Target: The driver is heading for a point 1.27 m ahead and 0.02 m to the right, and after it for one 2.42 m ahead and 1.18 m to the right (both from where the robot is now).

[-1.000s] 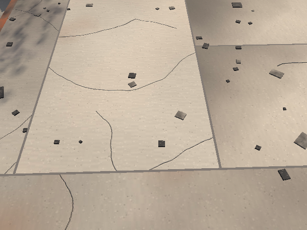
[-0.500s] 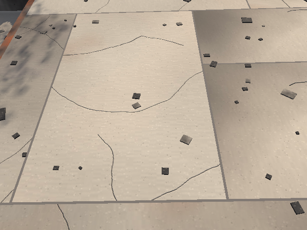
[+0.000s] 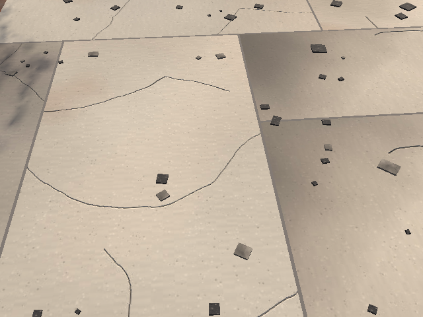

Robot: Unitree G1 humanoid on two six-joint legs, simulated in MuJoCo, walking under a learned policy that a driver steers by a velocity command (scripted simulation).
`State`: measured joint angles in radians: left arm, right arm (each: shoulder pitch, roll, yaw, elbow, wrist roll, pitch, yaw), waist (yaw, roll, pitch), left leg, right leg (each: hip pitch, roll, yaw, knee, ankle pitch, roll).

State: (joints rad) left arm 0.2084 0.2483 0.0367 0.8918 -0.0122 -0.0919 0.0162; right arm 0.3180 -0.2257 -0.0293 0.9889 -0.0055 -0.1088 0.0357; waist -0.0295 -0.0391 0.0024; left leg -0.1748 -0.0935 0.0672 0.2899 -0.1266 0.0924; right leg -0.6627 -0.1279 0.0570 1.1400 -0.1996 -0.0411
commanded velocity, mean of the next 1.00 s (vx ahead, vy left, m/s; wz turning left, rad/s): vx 0.50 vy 0.00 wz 0.00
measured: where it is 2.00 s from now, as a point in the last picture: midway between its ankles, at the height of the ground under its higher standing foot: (218, 177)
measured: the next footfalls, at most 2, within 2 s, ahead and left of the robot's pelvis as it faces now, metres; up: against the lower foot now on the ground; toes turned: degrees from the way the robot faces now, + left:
right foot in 0.30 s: +0.34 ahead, -0.17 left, +0.00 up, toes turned -2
left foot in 0.86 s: +0.65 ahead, +0.07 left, +0.00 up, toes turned +3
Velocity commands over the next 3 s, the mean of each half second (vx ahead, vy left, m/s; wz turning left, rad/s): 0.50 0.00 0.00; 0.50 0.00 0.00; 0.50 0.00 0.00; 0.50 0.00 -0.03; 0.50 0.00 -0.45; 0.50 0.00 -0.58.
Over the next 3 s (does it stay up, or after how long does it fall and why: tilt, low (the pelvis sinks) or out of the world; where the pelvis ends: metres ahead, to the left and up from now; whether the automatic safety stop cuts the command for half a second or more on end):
stays up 1.65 -0.15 -0.01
